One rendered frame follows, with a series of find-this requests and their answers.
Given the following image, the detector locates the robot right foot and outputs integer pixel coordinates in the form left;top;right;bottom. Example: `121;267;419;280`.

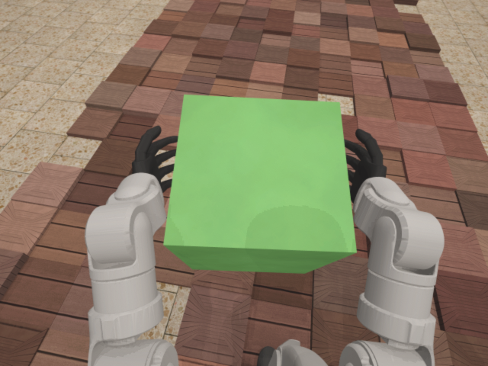
257;346;275;366

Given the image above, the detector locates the robot right thigh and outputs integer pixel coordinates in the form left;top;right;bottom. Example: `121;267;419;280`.
271;345;328;366

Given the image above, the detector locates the carton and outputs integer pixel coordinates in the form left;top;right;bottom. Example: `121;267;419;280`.
163;95;357;274

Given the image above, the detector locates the left robot forearm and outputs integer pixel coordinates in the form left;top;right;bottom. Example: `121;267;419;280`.
85;173;167;366

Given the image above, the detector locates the right robot upper arm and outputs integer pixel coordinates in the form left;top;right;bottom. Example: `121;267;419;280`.
339;340;426;366

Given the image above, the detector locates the left robot hand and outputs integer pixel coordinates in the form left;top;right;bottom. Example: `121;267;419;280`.
132;126;178;193

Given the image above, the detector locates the right robot hand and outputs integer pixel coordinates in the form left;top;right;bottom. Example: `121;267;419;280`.
344;129;387;203

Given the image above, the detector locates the left robot upper arm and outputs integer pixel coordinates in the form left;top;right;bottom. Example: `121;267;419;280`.
94;339;178;366

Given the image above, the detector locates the right robot forearm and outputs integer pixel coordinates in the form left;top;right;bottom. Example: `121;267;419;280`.
353;177;445;366

